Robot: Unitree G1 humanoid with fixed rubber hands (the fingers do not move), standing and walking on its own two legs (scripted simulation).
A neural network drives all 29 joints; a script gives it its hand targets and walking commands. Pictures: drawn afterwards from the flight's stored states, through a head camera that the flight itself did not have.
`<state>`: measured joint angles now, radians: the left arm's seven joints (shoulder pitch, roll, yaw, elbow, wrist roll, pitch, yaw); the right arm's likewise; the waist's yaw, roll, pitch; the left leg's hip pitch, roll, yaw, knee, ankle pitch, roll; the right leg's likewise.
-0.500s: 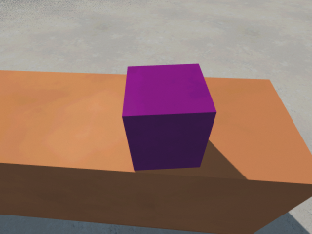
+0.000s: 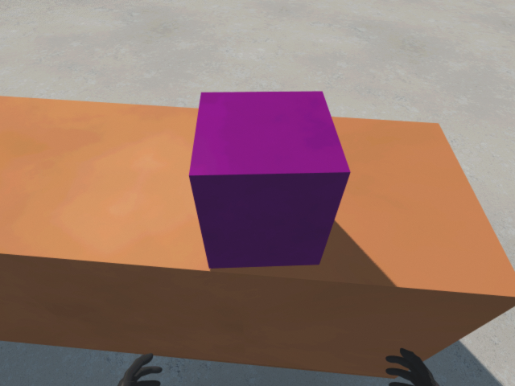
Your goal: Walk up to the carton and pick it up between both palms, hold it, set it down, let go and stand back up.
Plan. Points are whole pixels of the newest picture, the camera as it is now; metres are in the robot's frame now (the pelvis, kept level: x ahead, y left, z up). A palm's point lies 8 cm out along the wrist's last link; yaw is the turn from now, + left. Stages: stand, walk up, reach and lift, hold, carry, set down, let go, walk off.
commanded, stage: reach and lift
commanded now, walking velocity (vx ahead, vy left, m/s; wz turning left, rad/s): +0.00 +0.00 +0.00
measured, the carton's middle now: (263, 183) +0.45 +0.01 +0.06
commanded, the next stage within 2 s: none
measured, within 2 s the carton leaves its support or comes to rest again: neither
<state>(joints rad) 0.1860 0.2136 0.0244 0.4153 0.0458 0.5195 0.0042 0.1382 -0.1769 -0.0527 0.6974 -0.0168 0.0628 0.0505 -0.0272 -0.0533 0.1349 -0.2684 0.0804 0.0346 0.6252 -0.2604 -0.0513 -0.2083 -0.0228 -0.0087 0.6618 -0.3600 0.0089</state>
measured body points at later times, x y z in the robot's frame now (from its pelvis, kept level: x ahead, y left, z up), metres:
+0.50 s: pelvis +0.04 +0.00 +0.02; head +0.03 +0.01 +0.47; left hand +0.20 +0.23 -0.06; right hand +0.20 -0.21 -0.05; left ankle +0.05 +0.15 -0.72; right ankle +0.00 -0.12 -0.72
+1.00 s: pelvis +0.06 +0.01 +0.02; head +0.03 +0.02 +0.47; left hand +0.22 +0.23 -0.01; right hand +0.21 -0.21 -0.02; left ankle +0.05 +0.15 -0.72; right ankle +0.00 -0.12 -0.72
